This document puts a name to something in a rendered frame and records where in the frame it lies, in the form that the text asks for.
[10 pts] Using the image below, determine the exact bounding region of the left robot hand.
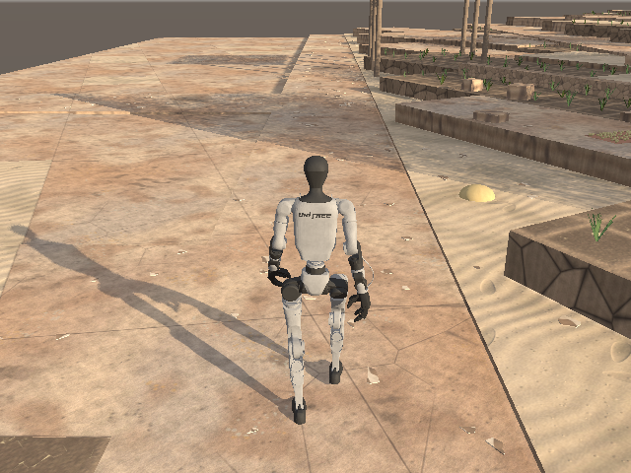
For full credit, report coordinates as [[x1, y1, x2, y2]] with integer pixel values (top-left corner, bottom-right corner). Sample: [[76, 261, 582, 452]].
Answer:
[[267, 267, 291, 287]]

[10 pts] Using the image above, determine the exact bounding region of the robot right shin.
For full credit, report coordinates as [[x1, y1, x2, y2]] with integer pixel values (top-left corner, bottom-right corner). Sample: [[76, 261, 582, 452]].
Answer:
[[330, 312, 345, 372]]

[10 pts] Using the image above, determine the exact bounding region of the robot right forearm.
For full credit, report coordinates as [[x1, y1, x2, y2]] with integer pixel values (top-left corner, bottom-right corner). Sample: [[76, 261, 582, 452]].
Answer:
[[348, 241, 369, 294]]

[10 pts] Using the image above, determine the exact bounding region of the right robot hand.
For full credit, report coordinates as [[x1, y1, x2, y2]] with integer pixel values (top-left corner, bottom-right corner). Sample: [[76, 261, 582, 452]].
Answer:
[[347, 292, 371, 322]]

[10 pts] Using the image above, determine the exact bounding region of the right robot foot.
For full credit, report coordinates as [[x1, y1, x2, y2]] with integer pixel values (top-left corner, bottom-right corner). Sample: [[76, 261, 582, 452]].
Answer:
[[329, 361, 343, 384]]

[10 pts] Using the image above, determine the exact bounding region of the robot left upper arm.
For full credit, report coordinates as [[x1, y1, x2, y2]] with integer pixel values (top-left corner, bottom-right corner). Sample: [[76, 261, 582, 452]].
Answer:
[[272, 198, 296, 250]]

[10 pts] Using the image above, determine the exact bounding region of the robot left forearm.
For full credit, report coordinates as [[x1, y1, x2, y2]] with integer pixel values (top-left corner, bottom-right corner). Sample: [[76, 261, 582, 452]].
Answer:
[[268, 236, 283, 271]]

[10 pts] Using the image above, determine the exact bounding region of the robot right upper arm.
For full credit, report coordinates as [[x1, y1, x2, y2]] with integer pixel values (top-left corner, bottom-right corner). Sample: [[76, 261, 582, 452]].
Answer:
[[336, 198, 358, 255]]

